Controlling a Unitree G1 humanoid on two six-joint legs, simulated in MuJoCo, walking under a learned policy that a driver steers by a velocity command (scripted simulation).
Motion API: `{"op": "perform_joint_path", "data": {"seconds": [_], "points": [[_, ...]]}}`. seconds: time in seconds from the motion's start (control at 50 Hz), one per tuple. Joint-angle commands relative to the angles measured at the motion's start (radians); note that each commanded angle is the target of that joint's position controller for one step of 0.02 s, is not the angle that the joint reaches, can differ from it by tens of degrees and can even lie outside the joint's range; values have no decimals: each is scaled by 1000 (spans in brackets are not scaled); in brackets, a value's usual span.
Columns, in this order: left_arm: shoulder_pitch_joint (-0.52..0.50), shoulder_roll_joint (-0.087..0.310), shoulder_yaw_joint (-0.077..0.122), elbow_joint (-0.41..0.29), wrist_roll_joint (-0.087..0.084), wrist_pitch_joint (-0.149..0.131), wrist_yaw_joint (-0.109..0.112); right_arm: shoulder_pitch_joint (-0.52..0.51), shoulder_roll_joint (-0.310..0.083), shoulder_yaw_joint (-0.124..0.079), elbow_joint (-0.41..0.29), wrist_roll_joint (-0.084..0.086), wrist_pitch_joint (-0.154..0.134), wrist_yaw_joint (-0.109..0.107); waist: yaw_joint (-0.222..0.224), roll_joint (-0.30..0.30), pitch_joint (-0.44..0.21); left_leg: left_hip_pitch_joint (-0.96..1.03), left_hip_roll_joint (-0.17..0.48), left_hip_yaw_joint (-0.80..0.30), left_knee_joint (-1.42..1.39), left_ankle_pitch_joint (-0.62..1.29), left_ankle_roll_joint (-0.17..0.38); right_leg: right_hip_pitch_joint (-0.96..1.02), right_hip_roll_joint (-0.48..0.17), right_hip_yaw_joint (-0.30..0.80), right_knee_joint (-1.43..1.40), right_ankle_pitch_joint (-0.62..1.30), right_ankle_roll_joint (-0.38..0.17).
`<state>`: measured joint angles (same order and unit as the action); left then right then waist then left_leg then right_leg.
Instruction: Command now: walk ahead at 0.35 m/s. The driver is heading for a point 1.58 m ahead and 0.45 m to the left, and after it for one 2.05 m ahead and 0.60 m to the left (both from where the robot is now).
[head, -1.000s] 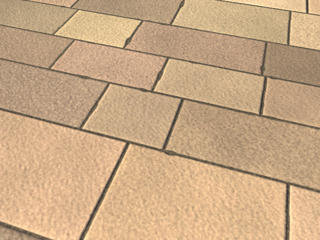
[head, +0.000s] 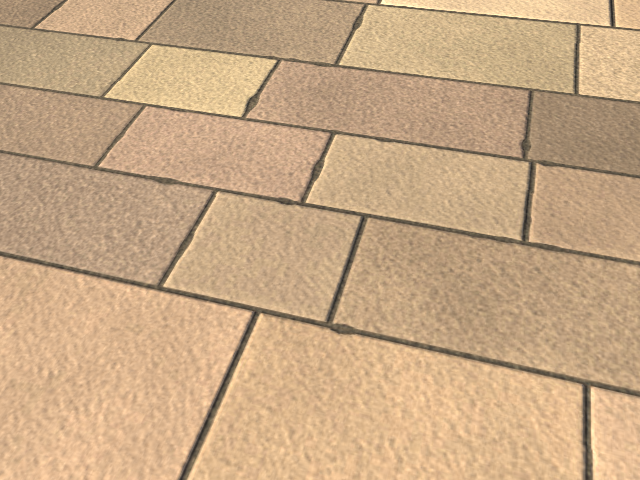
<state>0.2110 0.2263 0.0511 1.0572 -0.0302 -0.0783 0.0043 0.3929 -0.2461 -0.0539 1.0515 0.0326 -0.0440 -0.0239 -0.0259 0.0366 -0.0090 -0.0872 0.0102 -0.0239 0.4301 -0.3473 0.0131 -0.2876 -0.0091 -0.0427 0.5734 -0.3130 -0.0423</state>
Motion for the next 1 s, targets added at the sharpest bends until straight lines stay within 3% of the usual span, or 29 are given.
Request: {"op": "perform_joint_path", "data": {"seconds": [0.02, 0.04, 0.06, 0.08, 0.1, 0.12, 0.16, 0.22, 0.3, 0.36, 0.42, 0.46, 0.48, 0.5, 0.52, 0.54, 0.56, 0.58, 0.6, 0.62, 0.66, 0.7, 0.78, 0.86, 0.94, 1.0], "points": [[260, 102, 36, 53, 0, -6, 3, -106, -88, -4, -81, -5, -17, 7, 156, -83, 39, -403, 58, -45, 146, 20, 93, 393, -63, 132, -179, 4, -33], [385, 231, 60, 60, 2, -8, 4, -110, -9, 16, -121, -17, -36, 10, 173, -348, -30, -603, -54, 71, 500, -106, 26, 529, -311, 565, -341, -134, -168], [374, 198, 42, 70, 24, -24, -7, -132, -41, 7, -140, 5, -50, 10, 152, -283, -9, -701, -43, -41, 719, -209, 37, 469, -401, 794, -423, -305, -255], [263, 148, 24, 35, 24, -39, -12, -157, -76, 1, -154, 25, -63, 16, 107, -181, 87, -782, 24, -80, 803, -121, 65, 406, -385, 713, -427, -343, -235], [182, 116, 11, 5, 24, -46, -19, -159, -88, -2, -149, 23, -70, 22, 79, -142, 115, -782, 63, -70, 803, -16, 79, 361, -331, 587, -431, -263, -196], [136, 106, 2, -14, 24, -47, -25, -159, -95, -8, -143, 8, -74, 22, 59, -112, 119, -759, 90, -60, 755, 67, 80, 328, -290, 483, -438, -133, -164], [151, 72, -13, -13, 29, -37, -25, -168, -99, -18, -142, -7, -68, 29, 47, -121, 104, -682, 115, -31, 663, 159, 62, 290, -220, 316, -447, 103, -121], [224, 100, -15, 2, 34, -25, -8, -242, -60, -10, -171, -15, -52, 36, 60, -105, 104, -699, 108, 15, 559, 236, 18, 287, -195, 216, -453, 334, -138], [247, 131, -13, -9, 33, -18, 11, -428, -30, 11, -244, -12, -52, 43, 95, -105, 135, -614, 71, 57, 273, 384, -4, 213, -166, 136, -491, 367, -131], [297, 135, -9, 6, 20, -16, 14, -508, -39, 17, -277, -5, -53, 56, 107, -107, 160, -574, 50, 62, 165, 425, 10, 251, -192, 119, -499, 368, -134], [295, 145, 1, 9, 14, -5, 17, -534, -63, 14, -304, -3, -62, 72, 78, -110, 150, -557, 39, 49, 101, 375, 50, 367, -234, 105, -436, 496, -118], [266, 173, 12, -3, 21, 6, 17, -443, -108, -6, -289, -5, -65, 74, 13, -147, 62, -406, -10, 78, 104, 305, 82, 420, -242, 91, -304, 822, -97], [249, 175, 14, -10, 29, 16, 17, -309, -145, -27, -252, -3, -63, 69, -59, -162, -26, -236, -46, 102, 108, 285, 107, 408, -219, 68, -145, 985, -80], [231, 163, 7, -26, 36, 21, 14, -123, -189, -49, -199, -1, -58, 60, -142, -154, -135, 37, -13, 63, 118, 300, 143, 274, -177, 47, 82, 942, -50], [327, 61, -23, -48, 45, 9, 1, 36, -282, -71, -167, -30, -54, 51, -119, 40, -314, 468, 251, -322, 120, 189, 276, -111, -52, 17, 473, 528, 1], [370, -1, -43, -24, 27, -19, -9, 68, -245, -59, -148, -25, -47, 54, -101, 211, -454, 586, 404, -748, -95, 12, 374, -306, 88, 117, 750, -215, 26], [268, 106, -14, -54, -2, -46, -15, -15, -181, -37, -153, -17, -51, 56, -99, 145, -295, 456, 357, -682, -148, -48, 314, -412, 22, 189, 843, -203, -3], [162, 144, -5, -93, -21, -58, -12, -115, -142, -25, -174, -20, -55, 53, -71, 87, -150, 278, 326, -514, -170, 12, 273, -435, -32, 150, 830, -123, -19], [115, 140, -2, -104, -15, -59, -3, -194, -115, -15, -184, -28, -64, 59, -30, -7, -62, 97, 288, -387, -208, 130, 251, -392, -82, 128, 761, -35, -19], [117, 134, 8, -103, 1, -48, 5, -233, -85, -6, -186, -38, -73, 63, 10, -7, -33, -13, 247, -297, -233, 205, 228, -324, -119, 129, 694, 14, -20], [162, 79, 4, -97, 9, -20, 9, -236, -68, 0, -169, -40, -76, 71, 53, 24, -8, -122, 208, -213, -287, 234, 228, -248, -141, 126, 629, 39, -15], [129, 75, 6, -117, 13, -4, 12, -199, -96, -4, -147, -37, -79, 63, 62, 22, 31, -169, 201, -159, -326, 268, 243, -280, -153, 110, 556, 76, 3], [-46, 90, 10, -183, 28, -8, 9, -121, -138, -12, -123, -34, -69, 33, 24, 2, 68, -120, 183, -95, -346, 319, 226, -391, -154, 93, 293, 304, 37], [-200, 71, -4, -225, 19, -18, -8, -38, -159, -15, -97, -20, -61, 22, -29, 4, 80, -76, 161, -34, -339, 326, 192, -324, -99, 43, 59, 448, 41], [-302, 91, -5, -278, 12, -28, -30, 35, -160, -20, -65, -10, -39, 19, -47, 2, 106, 71, 221, -85, -260, 343, 186, -356, -79, 69, -49, 364, 24], [-216, 144, 14, -271, 12, -44, -37, 5, -189, -32, -77, -9, -21, 14, 23, 39, 52, 108, 239, -125, -141, 491, 159, -193, -39, 53, -103, 257, -2]]}}
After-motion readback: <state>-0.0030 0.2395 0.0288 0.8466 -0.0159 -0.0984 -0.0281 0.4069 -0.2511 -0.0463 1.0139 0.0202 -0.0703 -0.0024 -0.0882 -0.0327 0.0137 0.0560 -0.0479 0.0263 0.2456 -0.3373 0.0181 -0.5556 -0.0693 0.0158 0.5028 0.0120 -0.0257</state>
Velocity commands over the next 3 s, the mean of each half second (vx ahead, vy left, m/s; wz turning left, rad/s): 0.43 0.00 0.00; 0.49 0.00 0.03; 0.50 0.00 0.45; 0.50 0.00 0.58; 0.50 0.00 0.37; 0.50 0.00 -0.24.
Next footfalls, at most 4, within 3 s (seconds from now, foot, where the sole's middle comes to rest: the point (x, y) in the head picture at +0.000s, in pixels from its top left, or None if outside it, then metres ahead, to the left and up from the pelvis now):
0.02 right None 0.06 -0.11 -0.77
0.50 left None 0.43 0.11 -0.77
1.04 right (399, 390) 0.73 -0.13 -0.77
1.58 left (269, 314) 0.96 0.17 -0.77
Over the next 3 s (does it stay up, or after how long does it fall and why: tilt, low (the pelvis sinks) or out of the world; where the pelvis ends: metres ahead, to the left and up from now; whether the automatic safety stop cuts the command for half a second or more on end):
stays up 1.45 0.49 0.00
